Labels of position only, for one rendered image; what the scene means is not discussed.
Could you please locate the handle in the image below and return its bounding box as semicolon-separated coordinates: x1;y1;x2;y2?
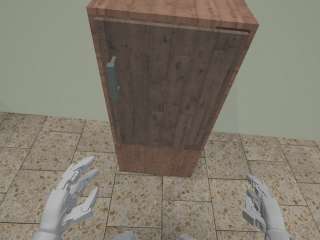
106;56;120;101

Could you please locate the cupboard door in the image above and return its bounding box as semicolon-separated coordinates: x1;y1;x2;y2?
94;17;250;151

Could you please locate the right robot hand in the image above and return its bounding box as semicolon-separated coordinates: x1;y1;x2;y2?
242;173;286;234

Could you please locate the left robot hand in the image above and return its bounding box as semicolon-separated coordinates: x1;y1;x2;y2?
39;156;99;236

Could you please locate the robot right forearm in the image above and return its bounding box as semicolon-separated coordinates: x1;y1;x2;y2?
264;228;293;240

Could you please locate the robot left forearm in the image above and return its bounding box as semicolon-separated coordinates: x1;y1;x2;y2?
31;230;63;240

